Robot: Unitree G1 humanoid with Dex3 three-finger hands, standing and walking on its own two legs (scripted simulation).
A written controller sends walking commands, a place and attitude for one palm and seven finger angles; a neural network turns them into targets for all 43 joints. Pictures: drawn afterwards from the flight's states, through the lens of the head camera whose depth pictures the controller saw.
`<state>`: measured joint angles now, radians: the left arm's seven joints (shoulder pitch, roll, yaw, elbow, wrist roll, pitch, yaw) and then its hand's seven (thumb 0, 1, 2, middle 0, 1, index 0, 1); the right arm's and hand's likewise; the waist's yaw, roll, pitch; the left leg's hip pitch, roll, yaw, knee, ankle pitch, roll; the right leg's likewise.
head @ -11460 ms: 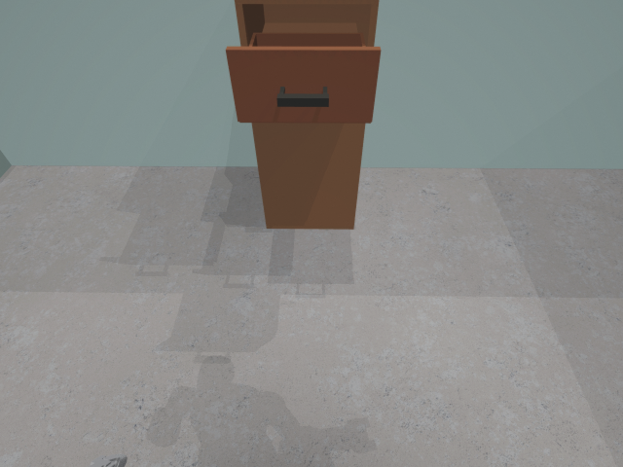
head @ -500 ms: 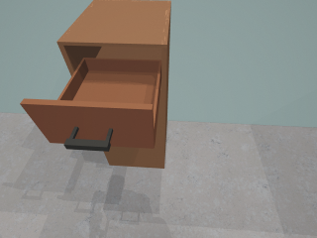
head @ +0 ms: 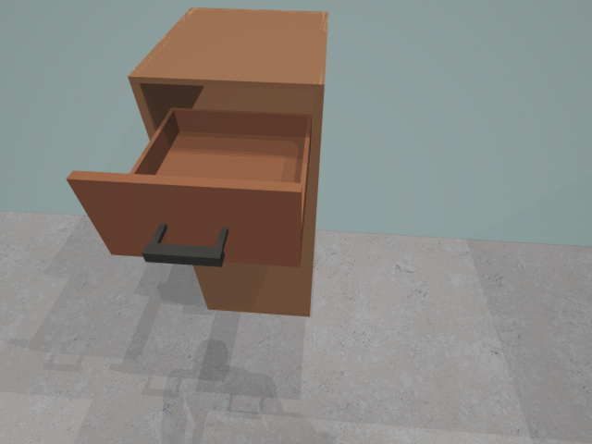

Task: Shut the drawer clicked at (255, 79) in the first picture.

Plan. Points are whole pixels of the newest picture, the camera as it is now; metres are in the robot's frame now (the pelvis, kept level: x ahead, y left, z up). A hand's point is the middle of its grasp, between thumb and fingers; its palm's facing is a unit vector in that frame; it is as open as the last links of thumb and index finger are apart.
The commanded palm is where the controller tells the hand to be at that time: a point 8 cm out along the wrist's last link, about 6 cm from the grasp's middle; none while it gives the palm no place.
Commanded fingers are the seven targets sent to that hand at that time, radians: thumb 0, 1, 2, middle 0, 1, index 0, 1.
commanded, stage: look again from close up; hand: left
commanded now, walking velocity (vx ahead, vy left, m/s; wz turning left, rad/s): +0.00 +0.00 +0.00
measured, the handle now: (188, 243) +0.39 +0.20 +0.05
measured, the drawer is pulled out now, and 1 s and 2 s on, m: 0.30 0.30 0.30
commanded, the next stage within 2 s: shuffle to correct the standing spot in 0.28 s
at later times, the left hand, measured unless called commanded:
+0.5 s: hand out of the picture -0.01 +0.17 -0.17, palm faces +0.01 -0.98 -0.18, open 7.4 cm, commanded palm none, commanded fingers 0.00 0.90 0.90 -0.20 -0.30 -0.20 -0.30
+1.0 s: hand out of the picture +0.12 +0.18 -0.18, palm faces +0.04 -0.98 -0.18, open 7.3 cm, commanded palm none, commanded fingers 0.00 0.90 0.90 -0.20 -0.30 -0.20 -0.30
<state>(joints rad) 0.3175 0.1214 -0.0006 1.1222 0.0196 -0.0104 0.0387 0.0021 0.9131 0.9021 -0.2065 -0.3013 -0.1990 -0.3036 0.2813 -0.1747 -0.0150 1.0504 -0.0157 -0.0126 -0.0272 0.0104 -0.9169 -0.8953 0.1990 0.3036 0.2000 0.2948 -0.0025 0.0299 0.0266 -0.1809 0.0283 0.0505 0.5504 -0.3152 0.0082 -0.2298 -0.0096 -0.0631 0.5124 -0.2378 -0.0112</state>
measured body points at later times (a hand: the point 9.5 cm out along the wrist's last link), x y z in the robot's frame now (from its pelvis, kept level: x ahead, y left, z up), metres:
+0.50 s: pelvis +0.01 +0.01 +0.00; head +0.03 +0.00 +0.45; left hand -0.01 +0.23 -0.15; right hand -0.01 -0.20 -0.16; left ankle -0.01 +0.11 -0.73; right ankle +0.03 -0.12 -0.73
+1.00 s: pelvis +0.12 +0.01 +0.00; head +0.15 +0.02 +0.45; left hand +0.12 +0.23 -0.17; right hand +0.09 -0.21 -0.15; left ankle +0.01 +0.10 -0.73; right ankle +0.10 -0.11 -0.66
